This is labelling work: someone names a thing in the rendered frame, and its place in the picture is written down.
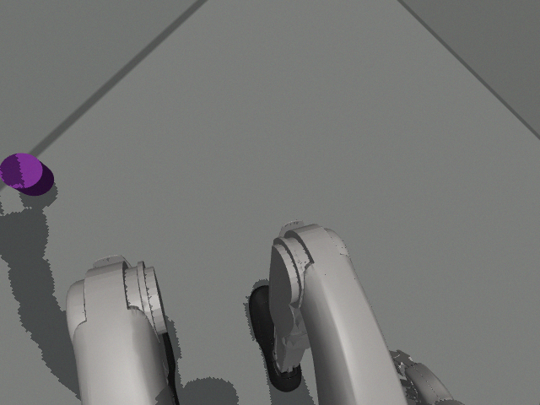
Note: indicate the tin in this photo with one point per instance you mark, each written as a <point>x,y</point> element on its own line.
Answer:
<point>27,174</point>

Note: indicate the right robot foot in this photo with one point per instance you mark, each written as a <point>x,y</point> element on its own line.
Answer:
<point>263,328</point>

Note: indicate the left robot foot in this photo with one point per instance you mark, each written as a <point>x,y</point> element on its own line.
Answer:
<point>172,368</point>

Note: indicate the right robot hand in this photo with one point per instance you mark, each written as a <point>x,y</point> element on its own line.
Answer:
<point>422,387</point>

